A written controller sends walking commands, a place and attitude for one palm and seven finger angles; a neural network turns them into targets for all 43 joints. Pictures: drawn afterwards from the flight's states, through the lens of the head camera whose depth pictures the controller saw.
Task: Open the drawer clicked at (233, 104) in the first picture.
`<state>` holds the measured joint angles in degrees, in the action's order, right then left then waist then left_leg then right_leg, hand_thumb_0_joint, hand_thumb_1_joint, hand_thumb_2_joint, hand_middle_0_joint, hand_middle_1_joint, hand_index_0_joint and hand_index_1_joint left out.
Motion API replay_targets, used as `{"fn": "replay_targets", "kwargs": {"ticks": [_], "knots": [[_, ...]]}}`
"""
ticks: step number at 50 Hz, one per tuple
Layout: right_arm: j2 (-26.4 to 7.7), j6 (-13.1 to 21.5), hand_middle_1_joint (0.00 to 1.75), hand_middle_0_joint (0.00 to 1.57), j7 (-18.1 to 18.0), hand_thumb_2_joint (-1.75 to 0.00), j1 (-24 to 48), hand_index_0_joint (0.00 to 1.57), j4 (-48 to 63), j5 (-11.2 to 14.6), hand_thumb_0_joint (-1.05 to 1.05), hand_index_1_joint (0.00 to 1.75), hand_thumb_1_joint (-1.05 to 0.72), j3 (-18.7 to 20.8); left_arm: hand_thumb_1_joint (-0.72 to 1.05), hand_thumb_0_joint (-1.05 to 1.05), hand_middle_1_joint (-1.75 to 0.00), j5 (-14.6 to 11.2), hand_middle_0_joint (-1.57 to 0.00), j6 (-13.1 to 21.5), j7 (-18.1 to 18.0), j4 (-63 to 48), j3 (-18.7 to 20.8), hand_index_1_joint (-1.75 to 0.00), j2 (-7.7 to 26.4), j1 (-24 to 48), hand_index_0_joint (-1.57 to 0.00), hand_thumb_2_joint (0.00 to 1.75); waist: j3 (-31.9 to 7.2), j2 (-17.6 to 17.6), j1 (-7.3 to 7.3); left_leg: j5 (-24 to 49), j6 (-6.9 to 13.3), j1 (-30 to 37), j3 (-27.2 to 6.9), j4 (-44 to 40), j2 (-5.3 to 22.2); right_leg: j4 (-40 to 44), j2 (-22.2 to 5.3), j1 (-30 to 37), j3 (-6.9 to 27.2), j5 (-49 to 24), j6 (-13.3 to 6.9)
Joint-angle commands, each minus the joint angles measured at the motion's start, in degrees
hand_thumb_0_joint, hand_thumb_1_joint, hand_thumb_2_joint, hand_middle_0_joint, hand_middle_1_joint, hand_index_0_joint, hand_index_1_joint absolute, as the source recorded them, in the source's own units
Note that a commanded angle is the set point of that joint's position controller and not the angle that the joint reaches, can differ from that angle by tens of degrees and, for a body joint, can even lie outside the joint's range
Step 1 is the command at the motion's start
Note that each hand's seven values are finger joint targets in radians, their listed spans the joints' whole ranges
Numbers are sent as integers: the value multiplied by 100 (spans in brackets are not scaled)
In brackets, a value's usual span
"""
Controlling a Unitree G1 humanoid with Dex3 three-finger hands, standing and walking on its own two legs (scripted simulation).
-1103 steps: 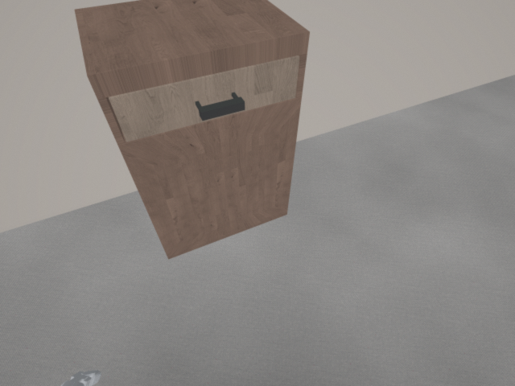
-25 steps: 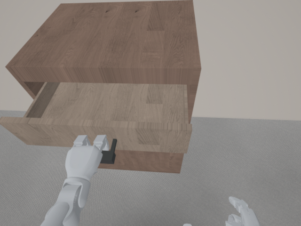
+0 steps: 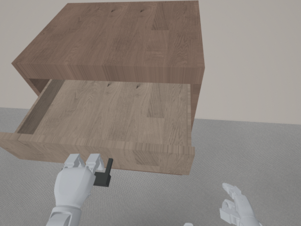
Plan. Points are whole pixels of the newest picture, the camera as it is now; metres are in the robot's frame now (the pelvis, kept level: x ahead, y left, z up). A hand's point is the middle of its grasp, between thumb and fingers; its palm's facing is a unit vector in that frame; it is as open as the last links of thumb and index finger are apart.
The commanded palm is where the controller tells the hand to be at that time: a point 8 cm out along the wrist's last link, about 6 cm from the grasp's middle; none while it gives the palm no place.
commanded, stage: pull the drawer open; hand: left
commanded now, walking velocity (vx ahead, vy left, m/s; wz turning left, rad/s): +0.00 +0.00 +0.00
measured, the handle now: (88, 168) +0.25 +0.20 +0.00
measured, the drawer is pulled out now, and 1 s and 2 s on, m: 0.23 0.30 0.28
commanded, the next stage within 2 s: open the thumb to release the handle in 0.78 s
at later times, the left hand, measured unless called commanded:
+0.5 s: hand (79, 207) +0.16 +0.20 -0.02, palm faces -0.03 -0.09 -1.00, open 6.1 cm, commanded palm +0.12 +0.21 +0.04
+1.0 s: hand (74, 218) +0.14 +0.21 -0.02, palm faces -0.01 -0.09 -1.00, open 6.1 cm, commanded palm +0.12 +0.21 +0.04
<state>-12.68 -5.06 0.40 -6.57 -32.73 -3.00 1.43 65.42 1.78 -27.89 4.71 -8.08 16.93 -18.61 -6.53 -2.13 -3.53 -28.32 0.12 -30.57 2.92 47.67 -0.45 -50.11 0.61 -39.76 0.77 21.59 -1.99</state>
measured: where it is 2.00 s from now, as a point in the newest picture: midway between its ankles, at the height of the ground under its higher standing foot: outside the picture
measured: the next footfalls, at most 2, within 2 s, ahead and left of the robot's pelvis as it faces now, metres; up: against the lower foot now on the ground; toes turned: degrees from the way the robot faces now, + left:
none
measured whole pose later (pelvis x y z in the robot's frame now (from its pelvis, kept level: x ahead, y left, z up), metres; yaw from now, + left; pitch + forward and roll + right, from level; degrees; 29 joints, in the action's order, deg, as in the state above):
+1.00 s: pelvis -0.01 +0.00 -0.03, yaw +0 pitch +14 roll +3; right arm -13.9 -5.8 2.4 -7.9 -27.9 -5.3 1.0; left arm 63.8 7.8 -31.5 -10.0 -3.5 19.5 -37.9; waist -8.4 -1.4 -4.4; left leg -32.5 -0.1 -39.1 3.7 57.6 -0.6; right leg -60.2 0.6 -48.9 1.6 25.3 -2.3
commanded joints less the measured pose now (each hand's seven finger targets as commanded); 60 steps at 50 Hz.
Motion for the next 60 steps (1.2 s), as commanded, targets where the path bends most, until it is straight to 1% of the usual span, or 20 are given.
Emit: {"fn": "replay_targets", "kwargs": {"ticks": [1,5,11,13,20,24,25,28,31,35,39,43,44,45,46,48,51,53,57,60], "knots": [[-517,238,30,20,-63,-90,534,20,939,3,0,30,-90,177,90,0,-135,-219,-40,-58,-378,-1359,875,-135,799,-186,-40,90,-1247,533,-149,1818,68,-102,-138,-443,-243,592,26,1581,274,-2054,-119],[-515,234,30,20,-51,-90,554,20,995,-8,0,30,-90,162,90,0,-135,-203,-40,-30,-423,-1533,908,-135,818,-489,-40,90,-1205,311,-191,1702,52,-128,-149,-409,-247,535,34,1432,274,-1788,-144],[-525,225,30,20,-12,-90,533,20,1059,-29,0,30,-90,153,90,0,-135,-235,-40,-12,-466,-1752,866,-135,774,-851,-40,90,-1192,386,-171,1643,62,-181,-158,-285,-241,466,40,1282,271,-1717,-138],[-522,224,30,20,-4,-90,522,20,1105,-30,0,30,-90,147,90,0,-135,-227,-40,21,-500,-1864,977,-135,853,-1070,-40,90,-1264,283,-229,1718,43,-135,-169,-277,-231,398,57,1242,265,-1685,-159],[-546,220,30,20,77,-90,498,20,1189,-54,0,30,-90,156,90,0,-135,-266,-40,97,-540,-2114,866,-135,769,-1490,-40,90,-1102,346,-189,1681,53,-223,-187,-143,-232,334,57,1003,331,-1627,-170],[-528,240,30,20,109,-90,481,20,1268,-54,0,30,-90,132,90,0,-135,-336,-40,178,-552,-2203,942,-135,786,-2144,-40,90,-1118,433,-275,1654,57,-339,-178,-104,-237,282,47,1070,327,-1663,-167],[-550,232,30,20,123,-90,495,20,1257,-63,0,30,-90,133,90,0,-135,-330,-40,193,-549,-2316,926,-135,806,-2019,-40,90,-1104,399,-225,1640,58,-319,-181,-63,-251,288,46,961,404,-1646,-178],[-552,249,30,20,140,-90,437,20,1310,-81,0,30,-90,115,90,0,-135,-336,-40,268,-592,-2416,1125,-135,961,-2390,-40,90,-1201,304,-298,1738,36,-298,-186,-19,-240,201,54,934,407,-1655,-193],[-568,247,30,20,182,-90,447,20,1372,-108,0,30,-90,117,90,0,-135,-362,-40,316,-558,-2616,968,-135,854,-2528,-40,90,-1096,335,-251,1628,43,-347,-199,77,-248,211,42,733,449,-1453,-194],[-575,263,30,20,170,-90,418,20,1421,-124,0,30,-90,83,90,0,-135,-396,-40,435,-588,-2636,1231,-135,1047,-2881,-40,90,-1034,419,-275,1471,38,-459,-182,165,-274,213,29,633,558,-1369,-203],[-551,260,30,20,175,-90,436,20,1496,-103,0,30,-90,38,90,0,-135,-474,-40,532,-598,-2676,1436,-135,1135,-3594,-40,90,-1156,308,-448,1653,10,-556,-138,203,-272,131,19,853,611,-1720,-211],[-554,238,30,20,229,-90,472,20,1538,-109,0,30,-90,6,90,0,-135,-482,-40,553,-602,-2867,1386,-135,1074,-3947,-40,90,-1218,159,-475,1978,-23,-550,-148,266,-244,16,33,815,668,-1959,-214],[-660,109,30,20,200,-90,524,20,1253,-211,0,30,-90,68,90,0,-135,-224,-40,511,-646,-2838,1182,-135,1089,-1639,-40,90,-882,272,102,1569,6,-647,-271,430,-273,-36,10,27,634,-1620,-225],[-574,124,30,20,141,-90,418,20,1367,-252,0,30,-90,140,83,0,-134,-180,-40,584,-727,-2861,1397,-134,1079,-1729,-40,87,-1168,168,-164,1508,37,-535,-235,416,-256,-79,17,183,482,-1367,-209],[-533,171,30,20,134,-90,375,20,1372,-242,0,30,-90,128,76,0,-134,-167,-39,577,-757,-2537,1357,-134,1038,-2183,-39,84,-1136,123,-180,1489,19,-445,-218,445,-274,-67,48,84,432,-1194,-226],[-553,168,30,20,140,-90,311,20,1366,-223,0,30,-90,160,62,0,-132,-262,-38,501,-753,-2523,1336,-132,996,-2186,-38,78,-1293,311,-135,1552,0,-427,-239,429,-264,-71,51,169,396,-1247,-210],[-587,142,30,20,122,-90,340,20,1360,-199,0,30,-90,198,41,0,-130,-281,-36,383,-711,-2644,1098,-130,884,-1766,-36,69,-1316,302,-72,1442,-5,-429,-258,399,-263,-37,31,149,339,-1088,-188],[-589,138,30,20,105,-90,324,20,1379,-160,0,30,-90,186,27,0,-128,-292,-35,325,-670,-2574,1096,-128,937,-1817,-35,63,-1351,417,-107,1441,2,-409,-256,336,-249,4,35,252,314,-1031,-176],[-583,137,30,20,27,-90,412,20,1405,-91,0,30,-90,115,-1,0,-125,-323,-33,236,-592,-2424,1082,-125,1002,-1539,-33,51,-1103,672,-61,1001,94,-608,-224,239,-275,251,-11,426,384,-831,-145],[-578,143,30,20,-19,-90,409,20,1354,-85,0,30,-90,120,-22,0,-123,-282,-32,221,-557,-2323,1036,-123,998,-1360,-32,42,-938,607,-88,716,107,-599,-190,140,-288,411,-37,409,377,-348,-127]]}}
